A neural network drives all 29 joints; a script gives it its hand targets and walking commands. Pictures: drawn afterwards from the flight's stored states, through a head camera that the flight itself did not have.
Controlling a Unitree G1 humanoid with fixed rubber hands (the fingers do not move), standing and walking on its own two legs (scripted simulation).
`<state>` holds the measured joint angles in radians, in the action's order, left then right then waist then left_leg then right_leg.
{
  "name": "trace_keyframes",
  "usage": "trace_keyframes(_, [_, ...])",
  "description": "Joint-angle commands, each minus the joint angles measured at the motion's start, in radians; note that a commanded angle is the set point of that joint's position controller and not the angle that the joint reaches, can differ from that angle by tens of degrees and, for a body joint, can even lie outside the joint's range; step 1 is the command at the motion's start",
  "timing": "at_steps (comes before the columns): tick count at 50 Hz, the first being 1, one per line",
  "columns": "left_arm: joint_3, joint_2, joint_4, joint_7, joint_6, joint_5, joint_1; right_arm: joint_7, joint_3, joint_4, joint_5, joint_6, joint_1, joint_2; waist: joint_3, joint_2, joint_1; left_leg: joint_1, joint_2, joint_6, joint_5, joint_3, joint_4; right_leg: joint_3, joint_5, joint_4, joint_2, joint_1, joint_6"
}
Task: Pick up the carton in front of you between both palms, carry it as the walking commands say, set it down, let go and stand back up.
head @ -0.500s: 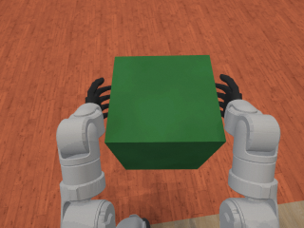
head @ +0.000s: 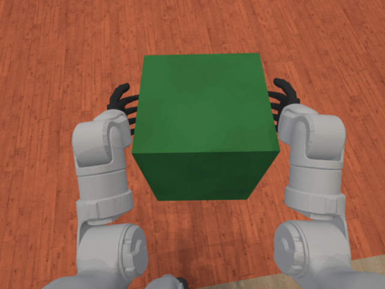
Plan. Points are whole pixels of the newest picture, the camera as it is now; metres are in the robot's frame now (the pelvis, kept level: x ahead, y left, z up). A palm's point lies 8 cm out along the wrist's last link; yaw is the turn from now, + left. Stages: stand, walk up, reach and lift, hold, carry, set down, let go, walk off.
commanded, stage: carry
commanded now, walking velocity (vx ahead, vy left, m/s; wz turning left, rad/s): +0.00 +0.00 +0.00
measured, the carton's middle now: (201, 136) +0.40 +0.00 +0.04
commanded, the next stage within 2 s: none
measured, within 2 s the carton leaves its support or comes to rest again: neither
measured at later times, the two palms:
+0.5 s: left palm (152, 111) +0.43 +0.10 +0.09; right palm (307, 101) +0.44 -0.20 +0.09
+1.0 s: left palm (145, 108) +0.41 +0.10 +0.12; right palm (314, 100) +0.41 -0.20 +0.12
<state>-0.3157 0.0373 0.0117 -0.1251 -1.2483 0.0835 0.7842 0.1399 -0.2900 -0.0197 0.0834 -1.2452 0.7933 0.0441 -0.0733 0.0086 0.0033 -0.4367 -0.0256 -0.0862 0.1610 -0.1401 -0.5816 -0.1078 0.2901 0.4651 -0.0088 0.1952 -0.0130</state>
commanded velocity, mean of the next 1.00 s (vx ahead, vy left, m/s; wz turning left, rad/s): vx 0.00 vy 0.00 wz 0.00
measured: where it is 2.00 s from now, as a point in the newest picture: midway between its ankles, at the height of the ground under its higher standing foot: outside the picture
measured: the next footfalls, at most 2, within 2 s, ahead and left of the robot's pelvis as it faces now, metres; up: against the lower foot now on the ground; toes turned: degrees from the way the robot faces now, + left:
right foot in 0.28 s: +0.15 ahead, -0.13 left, +0.00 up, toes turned -6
left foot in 0.50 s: +0.10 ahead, +0.08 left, +0.00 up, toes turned +4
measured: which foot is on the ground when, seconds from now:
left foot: down 0.00-0.28, up 0.30-0.48, down 0.50-1.00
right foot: down 0.00-0.10, up 0.12-0.26, down 0.28-1.00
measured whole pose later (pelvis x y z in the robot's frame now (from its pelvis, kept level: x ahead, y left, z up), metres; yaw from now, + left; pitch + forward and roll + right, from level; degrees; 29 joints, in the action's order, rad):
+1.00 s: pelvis +0.07 -0.05 -0.01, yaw +0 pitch +1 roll +0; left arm -0.20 0.00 0.24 -0.12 -1.22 0.07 0.66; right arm 0.12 -0.19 -0.23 0.08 -1.22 0.67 0.00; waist 0.08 0.01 0.00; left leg -0.25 -0.02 -0.01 0.35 -0.05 -0.52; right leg -0.11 0.30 0.52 0.02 0.31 -0.06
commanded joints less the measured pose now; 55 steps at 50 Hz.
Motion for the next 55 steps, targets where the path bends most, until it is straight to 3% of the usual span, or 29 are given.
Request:
trace_keyframes(1, [0.728, 1.094, -0.066, 0.243, 0.020, -0.409, 0.657, -0.230, 0.746, 0.069, -0.413, 0.027, 0.650, 1.118, 0.610, -0.183, -0.014, 0.061, 0.051, 0.030, -0.088, -0.048, 0.010, 0.084, -1.332, 0.127, -0.125, -0.479, -0.034])
trace_keyframes(2, [0.739, 1.092, -0.093, 0.248, 0.030, -0.418, 0.667, -0.230, 0.761, 0.098, -0.417, 0.039, 0.668, 1.121, 0.590, -0.208, -0.027, -0.027, 0.081, 0.047, 0.058, -0.062, 0.093, 0.099, -1.491, 0.177, -0.144, -0.562, -0.057])
trace_keyframes(3, [0.763, 1.095, -0.115, 0.249, 0.036, -0.430, 0.660, -0.230, 0.778, 0.115, -0.422, 0.044, 0.662, 1.125, 0.591, -0.184, -0.022, 0.048, 0.087, 0.052, -0.029, -0.055, 0.204, 0.087, -1.478, 0.223, -0.140, -0.533, -0.059])
trace_keyframes(4, [0.784, 1.091, -0.145, 0.249, 0.044, -0.439, 0.668, -0.231, 0.794, 0.131, -0.426, 0.050, 0.652, 1.122, 0.611, -0.128, 0.014, 0.269, 0.072, 0.048, -0.292, -0.047, 0.305, 0.051, -1.323, 0.309, -0.115, -0.387, -0.039])
trace_keyframes(5, [0.802, 1.087, -0.176, 0.247, 0.050, -0.445, 0.674, -0.231, 0.804, 0.146, -0.429, 0.055, 0.632, 1.107, 0.626, -0.006, 0.046, 0.582, 0.012, 0.019, -0.730, 0.007, 0.278, 0.019, -0.959, 0.422, -0.066, -0.093, 0.003])
trace_keyframes(6, [0.814, 1.083, -0.196, 0.244, 0.051, -0.444, 0.668, -0.228, 0.810, 0.140, -0.429, 0.058, 0.590, 1.093, 0.630, 0.247, 0.080, 1.033, -0.182, -0.087, -1.367, 0.213, 0.111, -0.007, 0.106, 0.555, 0.028, 0.444, 0.032])
trace_keyframes(7, [0.808, 1.065, -0.175, 0.239, 0.051, -0.427, 0.615, -0.228, 0.804, 0.121, -0.426, 0.055, 0.539, 1.074, 0.633, 0.271, 0.085, 1.165, -0.302, -0.170, -1.517, 0.292, 0.026, 0.097, 0.388, 0.576, 0.032, 0.658, 0.031])
trace_keyframes(8, [0.801, 1.034, -0.157, 0.236, 0.052, -0.408, 0.563, -0.229, 0.813, 0.117, -0.431, 0.054, 0.502, 1.065, 0.632, 0.207, 0.090, 1.124, -0.329, -0.156, -1.378, 0.304, 0.024, 0.151, 0.400, 0.490, -0.007, 0.669, 0.018])
trace_keyframes(9, [0.789, 1.016, -0.140, 0.235, 0.054, -0.400, 0.526, -0.232, 0.821, 0.128, -0.432, 0.057, 0.496, 1.063, 0.620, 0.137, 0.076, 1.045, -0.301, -0.122, -1.187, 0.285, 0.030, 0.145, 0.309, 0.309, -0.024, 0.618, 0.006])
trace_keyframes(10, [0.782, 1.005, -0.124, 0.236, 0.056, -0.397, 0.498, -0.235, 0.826, 0.141, -0.437, 0.060, 0.504, 1.064, 0.618, 0.117, 0.053, 0.921, -0.256, -0.091, -1.049, 0.238, 0.027, 0.116, 0.161, 0.156, -0.015, 0.494, -0.001])
trace_keyframes(11, [0.779, 0.998, -0.115, 0.237, 0.056, -0.397, 0.479, -0.239, 0.830, 0.147, -0.440, 0.062, 0.516, 1.061, 0.621, 0.136, 0.039, 0.734, -0.197, -0.064, -0.936, 0.158, 0.020, 0.040, 0.011, 0.092, 0.027, 0.307, 0.004])
trace_keyframes(13, [0.779, 0.998, -0.085, 0.247, 0.057, -0.395, 0.450, -0.249, 0.830, 0.135, -0.446, 0.063, 0.518, 1.052, 0.621, 0.065, 0.002, 0.392, -0.111, 0.002, -0.567, 0.033, -0.037, -0.049, -0.377, -0.065, 0.048, -0.069, 0.009])
trace_keyframes(14, [0.773, 1.005, -0.077, 0.256, 0.057, -0.392, 0.455, -0.253, 0.830, 0.106, -0.440, 0.067, 0.518, 1.045, 0.627, 0.015, -0.024, 0.185, -0.091, 0.051, -0.127, 0.046, -0.061, 0.082, -0.644, -0.068, -0.086, -0.270, -0.021])
trace_keyframes(15, [0.776, 1.005, -0.050, 0.261, 0.061, -0.378, 0.484, -0.258, 0.836, 0.085, -0.440, 0.062, 0.521, 1.053, 0.637, -0.173, -0.027, 0.057, -0.016, 0.098, 0.356, 0.076, -0.140, 0.309, -1.199, 0.038, -0.302, -0.369, -0.101])
trace_keyframes(16, [0.773, 0.993, -0.023, 0.262, 0.064, -0.382, 0.479, -0.265, 0.834, 0.062, -0.447, 0.057, 0.529, 1.062, 0.678, -0.213, -0.031, 0.065, -0.017, 0.089, 0.465, 0.131, -0.183, 0.340, -1.104, 0.064, -0.349, -0.396, -0.186])
trace_keyframes(17, [0.781, 1.009, -0.033, 0.265, 0.072, -0.397, 0.475, -0.270, 0.829, 0.054, -0.450, 0.060, 0.535, 1.069, 0.646, -0.196, -0.034, 0.040, -0.013, 0.090, 0.461, 0.135, -0.190, 0.346, -0.943, 0.030, -0.325, -0.353, -0.195])
trace_keyframes(18, [0.783, 1.025, -0.057, 0.267, 0.079, -0.407, 0.510, -0.273, 0.824, 0.041, -0.455, 0.065, 0.552, 1.089, 0.614, -0.171, -0.026, 0.018, -0.006, 0.090, 0.432, 0.138, -0.184, 0.329, -0.871, 0.015, -0.298, -0.335, -0.183])
trace_keyframes(23, [0.797, 1.056, -0.117, 0.263, 0.092, -0.446, 0.580, -0.258, 0.807, 0.027, -0.471, 0.085, 0.532, 1.129, 0.619, -0.119, -0.013, 0.194, 0.011, 0.087, 0.221, 0.085, 0.046, 0.176, -0.693, 0.027, -0.209, -0.236, -0.129])
trace_keyframes(25, [0.795, 1.046, -0.116, 0.258, 0.088, -0.449, 0.575, -0.253, 0.794, 0.032, -0.466, 0.082, 0.524, 1.115, 0.624, -0.093, -0.011, 0.313, -0.019, 0.075, 0.049, 0.106, 0.144, 0.160, -0.530, 0.042, -0.179, -0.170, -0.107])
trace_keyframes(26, [0.790, 1.038, -0.103, 0.256, 0.083, -0.446, 0.567, -0.252, 0.784, 0.029, -0.462, 0.078, 0.524, 1.100, 0.632, -0.063, -0.008, 0.365, -0.063, 0.061, -0.049, 0.147, 0.119, 0.153, -0.440, 0.051, -0.159, -0.118, -0.088])
trace_keyframes(27, [0.793, 1.042, -0.111, 0.258, 0.075, -0.451, 0.584, -0.249, 0.775, 0.035, -0.446, 0.081, 0.537, 1.076, 0.611, 0.011, -0.014, 0.340, -0.099, 0.044, -0.149, 0.168, 0.060, 0.130, -0.396, 0.036, -0.126, -0.096, -0.068])
trace_keyframes(28, [0.792, 1.035, -0.098, 0.259, 0.069, -0.456, 0.593, -0.248, 0.763, 0.024, -0.441, 0.074, 0.532, 1.067, 0.599, 0.036, -0.013, 0.336, -0.105, 0.041, -0.172, 0.165, 0.052, 0.134, -0.387, 0.048, -0.129, -0.092, -0.066])
trace_keyframes(32, [0.753, 1.036, 0.034, 0.268, 0.052, -0.448, 0.537, -0.254, 0.703, -0.083, -0.400, 0.056, 0.461, 1.036, 0.567, 0.005, -0.010, 0.308, -0.087, 0.047, -0.139, 0.154, 0.039, 0.147, -0.494, 0.057, -0.139, -0.092, -0.065])
trace_keyframes(36, [0.714, 1.070, 0.101, 0.278, 0.063, -0.447, 0.575, -0.264, 0.668, -0.121, -0.395, 0.062, 0.516, 1.057, 0.508, -0.008, -0.007, 0.284, -0.085, 0.049, -0.060, 0.159, 0.064, 0.146, -0.397, 0.023, -0.133, -0.051, -0.060])
trace_keyframes(42, [0.682, 1.085, 0.104, 0.266, 0.068, -0.454, 0.621, -0.257, 0.660, -0.106, -0.423, 0.064, 0.587, 1.083, 0.480, -0.011, -0.007, 0.260, -0.087, 0.045, 0.028, 0.168, 0.102, 0.144, -0.257, -0.012, -0.127, -0.043, -0.056])
trace_keyframes(55, [0.662, 1.078, 0.088, 0.251, 0.054, -0.446, 0.622, -0.254, 0.658, -0.095, -0.447, 0.052, 0.606, 1.101, 0.506, -0.013, -0.006, 0.247, -0.084, 0.048, 0.048, 0.167, 0.109, 0.145, -0.227, -0.025, -0.131, -0.056, -0.060])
